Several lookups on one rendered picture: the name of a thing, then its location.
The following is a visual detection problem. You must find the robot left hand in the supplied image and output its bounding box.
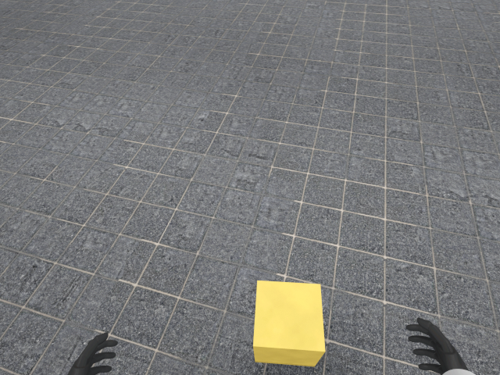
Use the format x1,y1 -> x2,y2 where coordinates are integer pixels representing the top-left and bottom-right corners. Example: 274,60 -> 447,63
67,332 -> 118,375

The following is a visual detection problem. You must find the robot right hand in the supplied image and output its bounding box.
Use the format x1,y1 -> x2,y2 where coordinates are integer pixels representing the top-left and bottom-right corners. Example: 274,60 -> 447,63
406,318 -> 469,375

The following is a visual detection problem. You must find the carton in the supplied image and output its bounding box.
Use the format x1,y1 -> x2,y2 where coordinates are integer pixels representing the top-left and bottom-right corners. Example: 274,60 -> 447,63
253,280 -> 325,366

